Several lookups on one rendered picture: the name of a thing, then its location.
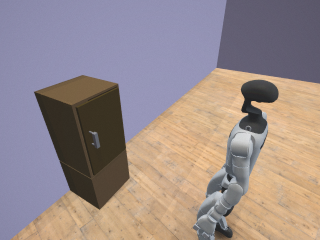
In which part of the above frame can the robot left hand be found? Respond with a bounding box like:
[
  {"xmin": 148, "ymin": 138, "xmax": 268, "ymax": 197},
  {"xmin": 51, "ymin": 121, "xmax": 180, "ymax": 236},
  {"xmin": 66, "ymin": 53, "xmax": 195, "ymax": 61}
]
[{"xmin": 192, "ymin": 214, "xmax": 216, "ymax": 239}]

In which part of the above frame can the robot left upper arm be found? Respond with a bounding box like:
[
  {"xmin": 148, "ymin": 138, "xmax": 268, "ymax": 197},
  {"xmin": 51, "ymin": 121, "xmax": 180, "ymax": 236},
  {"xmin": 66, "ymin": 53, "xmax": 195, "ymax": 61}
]
[{"xmin": 227, "ymin": 133, "xmax": 253, "ymax": 196}]

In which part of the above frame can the handle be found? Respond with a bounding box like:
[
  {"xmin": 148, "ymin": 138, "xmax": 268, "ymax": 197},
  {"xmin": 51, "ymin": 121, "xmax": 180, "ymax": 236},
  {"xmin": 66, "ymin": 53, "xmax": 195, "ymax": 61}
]
[{"xmin": 89, "ymin": 131, "xmax": 101, "ymax": 149}]

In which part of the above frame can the robot right upper arm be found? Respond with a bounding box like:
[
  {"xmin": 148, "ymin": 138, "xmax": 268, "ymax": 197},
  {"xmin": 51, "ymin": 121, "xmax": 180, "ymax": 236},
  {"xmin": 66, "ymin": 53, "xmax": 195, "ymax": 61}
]
[{"xmin": 262, "ymin": 112, "xmax": 267, "ymax": 147}]

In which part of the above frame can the cupboard door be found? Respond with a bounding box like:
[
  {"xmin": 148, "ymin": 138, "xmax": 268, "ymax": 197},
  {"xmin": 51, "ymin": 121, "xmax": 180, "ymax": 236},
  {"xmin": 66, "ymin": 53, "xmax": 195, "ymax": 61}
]
[{"xmin": 75, "ymin": 87, "xmax": 126, "ymax": 176}]

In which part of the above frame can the robot right foot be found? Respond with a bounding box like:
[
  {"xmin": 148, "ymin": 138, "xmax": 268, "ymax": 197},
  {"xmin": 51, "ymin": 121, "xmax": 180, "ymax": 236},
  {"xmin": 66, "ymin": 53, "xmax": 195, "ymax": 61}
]
[{"xmin": 215, "ymin": 222, "xmax": 233, "ymax": 238}]

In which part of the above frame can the left robot forearm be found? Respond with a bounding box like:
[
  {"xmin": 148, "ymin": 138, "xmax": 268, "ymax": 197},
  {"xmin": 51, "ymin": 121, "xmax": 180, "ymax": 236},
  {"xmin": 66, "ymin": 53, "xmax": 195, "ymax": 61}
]
[{"xmin": 207, "ymin": 183, "xmax": 243, "ymax": 224}]

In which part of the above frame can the robot left shin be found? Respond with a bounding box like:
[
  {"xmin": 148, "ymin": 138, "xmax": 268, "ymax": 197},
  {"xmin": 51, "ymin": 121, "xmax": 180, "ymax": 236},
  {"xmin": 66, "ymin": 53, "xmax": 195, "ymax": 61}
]
[{"xmin": 196, "ymin": 228, "xmax": 215, "ymax": 240}]

